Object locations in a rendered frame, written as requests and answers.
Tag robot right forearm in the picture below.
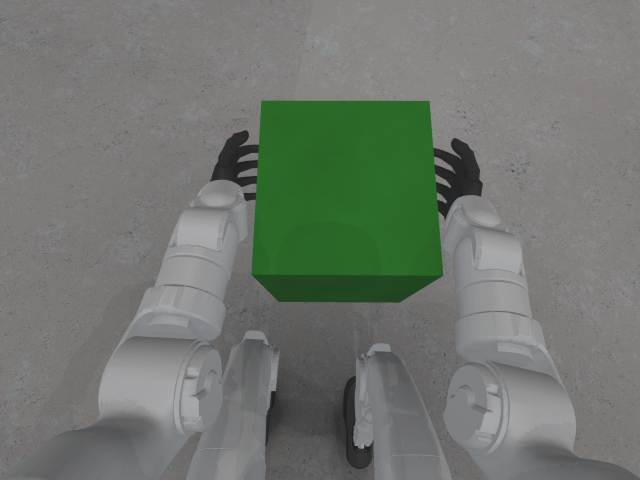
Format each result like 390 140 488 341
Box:
441 195 576 441

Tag right robot shin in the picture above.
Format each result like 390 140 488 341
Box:
353 343 406 447

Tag left robot upper arm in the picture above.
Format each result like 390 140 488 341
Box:
0 336 223 480

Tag left robot hand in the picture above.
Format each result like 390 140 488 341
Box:
210 130 259 201

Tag right robot hand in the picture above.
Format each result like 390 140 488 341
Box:
433 138 483 220

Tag robot right thigh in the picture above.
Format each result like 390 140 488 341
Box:
356 351 452 480

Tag robot left forearm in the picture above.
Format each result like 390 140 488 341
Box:
98 180 248 412

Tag carton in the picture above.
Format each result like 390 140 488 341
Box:
251 101 443 303

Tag right robot upper arm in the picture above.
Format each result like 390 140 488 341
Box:
443 359 640 480

